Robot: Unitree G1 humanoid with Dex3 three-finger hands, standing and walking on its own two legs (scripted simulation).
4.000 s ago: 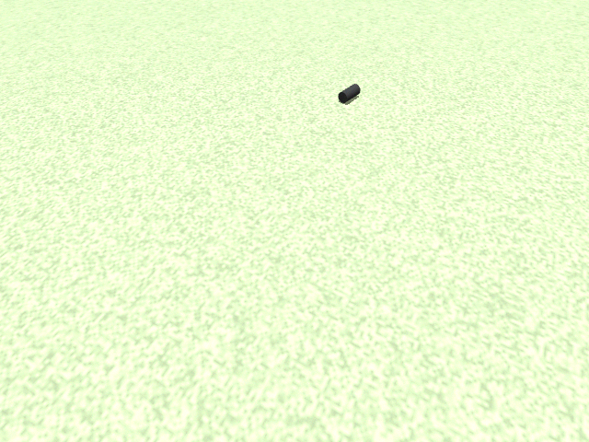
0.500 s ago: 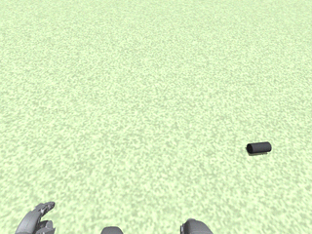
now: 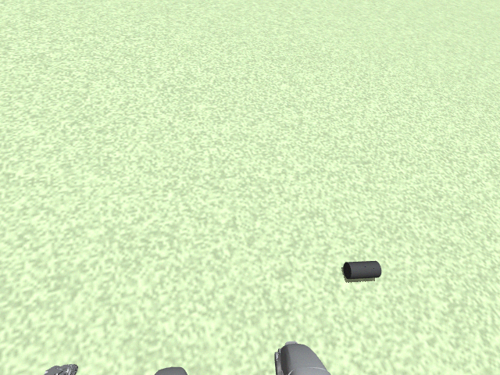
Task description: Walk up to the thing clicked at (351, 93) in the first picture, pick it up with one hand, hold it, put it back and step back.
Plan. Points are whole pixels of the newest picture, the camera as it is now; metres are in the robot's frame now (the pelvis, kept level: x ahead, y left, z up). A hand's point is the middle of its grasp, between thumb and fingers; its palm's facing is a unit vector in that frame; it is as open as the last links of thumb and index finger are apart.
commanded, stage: walk up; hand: left
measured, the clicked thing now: (362, 269) +0.63 -0.58 -0.72
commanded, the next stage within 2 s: none
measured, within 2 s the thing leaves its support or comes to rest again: neither
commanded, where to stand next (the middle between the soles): +0.27 -0.84 m, yaw +7 degrees
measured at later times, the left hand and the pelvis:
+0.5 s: hand out of the picture +0.13 +0.06 -0.16, palm faces +0.04 -0.95 -0.32, open 7.4 cm; pelvis +0.09 -0.22 -0.01, yaw +3 degrees
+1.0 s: hand (327, 326) +0.23 -0.17 -0.16, palm faces -0.01 -0.93 -0.37, open 7.3 cm; pelvis +0.14 -0.46 -0.03, yaw +2 degrees
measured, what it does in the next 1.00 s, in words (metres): steps to the right: right foot, then left foot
